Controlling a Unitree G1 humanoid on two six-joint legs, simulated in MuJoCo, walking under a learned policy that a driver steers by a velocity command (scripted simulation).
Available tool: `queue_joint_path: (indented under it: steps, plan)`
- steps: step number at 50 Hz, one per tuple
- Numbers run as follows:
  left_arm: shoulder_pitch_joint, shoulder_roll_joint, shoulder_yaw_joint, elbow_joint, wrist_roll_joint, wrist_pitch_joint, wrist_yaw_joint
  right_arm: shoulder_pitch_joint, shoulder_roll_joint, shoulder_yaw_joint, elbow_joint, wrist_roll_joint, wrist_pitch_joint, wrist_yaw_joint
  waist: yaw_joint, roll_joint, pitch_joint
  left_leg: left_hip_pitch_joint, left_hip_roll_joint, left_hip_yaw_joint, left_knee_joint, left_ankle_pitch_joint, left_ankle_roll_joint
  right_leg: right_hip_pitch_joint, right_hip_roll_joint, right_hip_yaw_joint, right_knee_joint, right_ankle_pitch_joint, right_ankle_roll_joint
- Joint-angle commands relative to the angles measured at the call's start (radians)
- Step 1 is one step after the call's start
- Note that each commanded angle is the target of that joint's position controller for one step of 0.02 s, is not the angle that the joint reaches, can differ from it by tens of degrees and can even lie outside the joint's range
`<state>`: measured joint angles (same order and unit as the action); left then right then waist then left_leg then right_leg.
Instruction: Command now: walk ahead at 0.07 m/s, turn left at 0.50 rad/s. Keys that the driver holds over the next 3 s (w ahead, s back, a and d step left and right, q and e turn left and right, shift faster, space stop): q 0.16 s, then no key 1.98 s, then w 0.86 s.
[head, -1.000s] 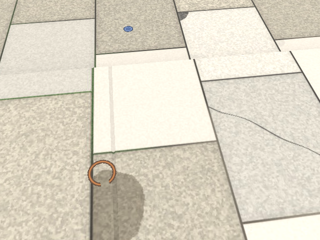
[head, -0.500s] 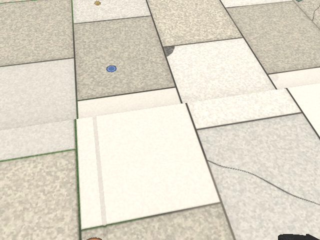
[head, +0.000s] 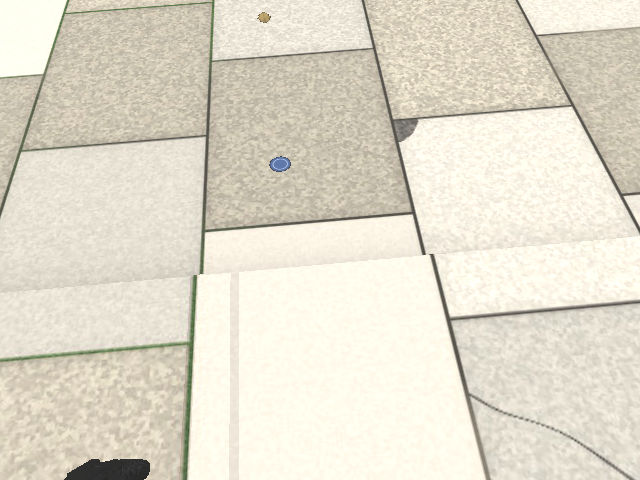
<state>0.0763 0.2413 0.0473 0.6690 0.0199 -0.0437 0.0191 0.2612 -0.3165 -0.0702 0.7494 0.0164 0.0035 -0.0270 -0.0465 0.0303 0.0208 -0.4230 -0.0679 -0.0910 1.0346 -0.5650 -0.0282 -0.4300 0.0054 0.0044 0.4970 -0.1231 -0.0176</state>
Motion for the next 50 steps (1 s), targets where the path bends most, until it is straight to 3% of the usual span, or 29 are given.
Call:
queue_joint_path:
  steps: [1,3,7,9,12,14,15,16,17,18,19,21,23,26,28,30,31,32,33,34,35,36,38,41,50]
  plan:
    - [0.028,0.126,0.035,-0.050,-0.004,0.016,0.009,0.065,-0.120,-0.041,-0.056,0.002,0.041,-0.014,0.026,-0.146,-0.147,-0.214,0.096,-0.002,0.204,0.058,-0.060,0.294,-0.305,0.264,-0.162,0.229,-0.210]
    - [0.000,0.142,0.041,-0.042,0.008,0.022,0.012,0.065,-0.072,-0.032,-0.070,0.003,0.056,-0.013,0.015,-0.180,-0.106,-0.133,0.091,0.051,0.148,0.124,-0.068,0.180,-0.252,0.150,-0.212,0.172,-0.203]
    - [0.000,0.162,0.051,-0.026,0.000,0.027,0.023,-0.002,-0.038,-0.018,-0.119,-0.005,0.052,-0.001,0.038,-0.182,-0.134,-0.065,0.124,0.077,-0.049,0.177,-0.052,0.204,-0.284,0.074,-0.218,0.188,-0.224]
    - [0.004,0.182,0.058,-0.017,-0.005,0.033,0.022,-0.023,-0.042,-0.015,-0.135,-0.007,0.050,0.011,0.048,-0.186,-0.149,0.002,0.126,0.093,-0.144,0.192,-0.033,0.203,-0.300,0.059,-0.213,0.185,-0.225]
    - [0.016,0.201,0.061,0.005,-0.026,0.040,0.012,-0.004,-0.055,-0.019,-0.136,-0.012,0.050,0.026,0.036,-0.189,-0.148,0.095,0.100,0.120,-0.310,0.220,0.009,0.213,-0.310,0.058,-0.177,0.143,-0.208]
    - [0.020,0.182,0.054,0.026,-0.046,0.047,0.008,0.064,-0.058,-0.025,-0.104,-0.019,0.047,0.032,0.001,-0.162,-0.136,0.240,0.059,0.150,-0.529,0.348,0.061,0.149,-0.271,0.020,-0.097,0.048,-0.139]
    - [0.070,0.137,0.042,0.051,-0.042,0.049,0.002,0.075,-0.091,-0.032,-0.105,-0.027,0.047,0.029,0.011,-0.063,-0.112,0.322,0.116,0.045,-0.638,0.442,0.100,0.058,-0.213,-0.044,0.016,-0.083,-0.052]
    - [0.107,0.061,0.016,0.027,0.013,0.044,-0.014,0.047,-0.190,-0.046,-0.137,-0.029,0.048,0.012,0.072,0.254,-0.113,0.413,0.384,-0.276,-0.672,0.712,0.200,-0.146,-0.078,-0.158,0.285,-0.427,0.065]
    - [0.002,0.132,0.041,0.004,0.000,0.045,0.002,0.035,-0.193,-0.042,-0.155,-0.061,0.032,0.019,-0.007,0.243,-0.091,0.235,0.466,-0.354,-0.737,0.654,0.335,-0.184,-0.045,-0.031,0.437,-0.522,0.072]
    - [-0.017,0.172,0.055,0.011,-0.020,0.052,0.011,-0.005,-0.166,-0.033,-0.154,-0.072,0.012,0.025,0.006,0.167,-0.061,0.190,0.405,-0.286,-0.753,0.578,0.317,-0.164,-0.057,0.012,0.531,-0.457,0.061]
    - [0.019,0.162,0.059,0.034,-0.024,0.060,0.016,-0.061,-0.138,-0.026,-0.148,-0.057,-0.004,0.026,0.039,0.142,-0.050,0.186,0.349,-0.217,-0.748,0.534,0.267,-0.167,-0.060,0.026,0.553,-0.383,0.056]
    - [0.083,0.150,0.062,0.084,-0.010,0.074,0.025,-0.127,-0.075,-0.004,-0.146,-0.034,-0.017,0.020,0.072,0.122,-0.062,0.186,0.293,-0.130,-0.734,0.596,0.219,-0.122,-0.067,0.037,0.579,-0.272,0.075]
    - [0.103,0.129,0.058,0.099,-0.017,0.070,0.023,-0.130,-0.032,0.013,-0.134,-0.038,-0.022,0.014,0.082,0.108,-0.087,0.206,0.267,-0.086,-0.719,0.676,0.218,-0.068,-0.066,0.037,0.547,-0.218,0.091]
    - [0.058,0.092,0.036,0.096,-0.020,0.064,0.018,-0.108,-0.039,0.009,-0.110,-0.033,-0.020,0.009,0.047,0.108,-0.090,0.266,0.259,-0.081,-0.695,0.672,0.223,-0.006,-0.071,0.030,0.324,-0.222,0.098]
    - [0.047,0.100,0.032,0.095,-0.023,0.062,0.015,-0.090,-0.056,0.004,-0.090,-0.033,-0.013,0.010,0.026,0.111,-0.088,0.276,0.277,-0.117,-0.687,0.648,0.247,0.048,-0.062,0.017,0.228,-0.272,0.098]
    - [0.067,0.108,0.031,0.108,-0.027,0.060,0.012,-0.098,-0.050,0.006,-0.073,-0.027,-0.009,0.013,0.030,0.107,-0.075,0.268,0.279,-0.148,-0.681,0.607,0.251,0.103,-0.054,0.009,0.106,-0.244,0.089]
    - [0.093,0.101,0.028,0.122,-0.025,0.057,0.010,-0.111,-0.041,0.010,-0.064,-0.019,-0.008,0.014,0.053,0.093,-0.066,0.250,0.263,-0.143,-0.669,0.585,0.233,0.160,-0.048,0.002,-0.016,-0.146,0.077]
    - [0.115,0.105,0.025,0.135,-0.015,0.052,0.007,-0.099,-0.035,0.012,-0.049,-0.013,-0.011,0.015,0.067,0.068,-0.062,0.218,0.244,-0.135,-0.664,0.564,0.199,0.240,-0.055,0.015,-0.121,0.007,0.061]
    - [0.135,0.140,0.028,0.142,-0.001,0.048,0.008,-0.076,-0.022,0.017,-0.038,-0.022,-0.019,0.018,0.059,0.025,-0.086,0.184,0.212,-0.119,-0.652,0.519,0.155,0.325,-0.104,0.070,-0.116,0.149,0.042]
    - [0.138,0.205,0.043,0.152,-0.007,0.049,0.010,-0.043,-0.030,0.012,-0.037,-0.035,-0.030,0.028,0.011,-0.079,-0.090,0.155,0.147,-0.060,-0.638,0.450,0.122,0.349,-0.135,0.075,-0.050,0.226,0.015]
    - [0.124,0.183,0.045,0.170,-0.022,0.048,0.004,-0.064,-0.028,0.010,-0.032,-0.037,-0.033,0.029,0.022,-0.130,-0.087,0.195,0.100,-0.001,-0.635,0.413,0.091,0.276,-0.111,0.061,-0.042,0.082,-0.010]
    - [0.110,0.134,0.034,0.170,-0.020,0.044,0.000,-0.117,-0.036,0.009,-0.031,-0.037,-0.029,0.026,0.047,-0.105,-0.065,0.220,0.093,0.012,-0.613,0.394,0.078,0.228,-0.098,0.062,-0.067,0.008,-0.006]
    - [0.087,0.111,0.024,0.179,-0.009,0.034,0.003,-0.143,-0.015,0.010,-0.028,-0.030,-0.013,0.016,0.047,-0.102,-0.042,0.223,0.098,0.011,-0.607,0.410,0.085,0.199,-0.089,0.056,-0.088,-0.015,0.014]
    - [0.100,0.110,0.019,0.207,-0.011,0.025,0.009,-0.123,-0.008,0.006,-0.004,-0.032,-0.003,0.011,0.047,-0.076,-0.026,0.220,0.098,0.011,-0.616,0.400,0.088,0.197,-0.081,0.049,-0.086,-0.044,0.022]
    - [0.108,0.103,0.010,0.273,-0.014,0.026,0.021,-0.096,-0.007,0.001,0.085,-0.027,-0.009,0.002,0.053,-0.027,-0.003,0.221,0.095,0.020,-0.627,0.400,0.070,0.202,-0.065,0.041,-0.090,-0.069,0.017]
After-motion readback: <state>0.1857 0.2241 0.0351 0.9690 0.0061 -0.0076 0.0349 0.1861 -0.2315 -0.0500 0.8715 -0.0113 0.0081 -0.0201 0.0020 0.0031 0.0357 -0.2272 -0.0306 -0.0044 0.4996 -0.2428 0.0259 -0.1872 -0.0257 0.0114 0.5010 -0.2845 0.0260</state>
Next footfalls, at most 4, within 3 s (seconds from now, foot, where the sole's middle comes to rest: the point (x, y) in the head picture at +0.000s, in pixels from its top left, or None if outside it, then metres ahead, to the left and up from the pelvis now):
0.30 left None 0.04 0.15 -0.77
0.66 right None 0.06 -0.09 -0.77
2.84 left None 0.41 0.21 -0.77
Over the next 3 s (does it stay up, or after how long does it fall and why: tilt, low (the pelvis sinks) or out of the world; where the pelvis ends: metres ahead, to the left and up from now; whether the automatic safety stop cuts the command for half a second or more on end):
stays up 0.35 0.11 0.00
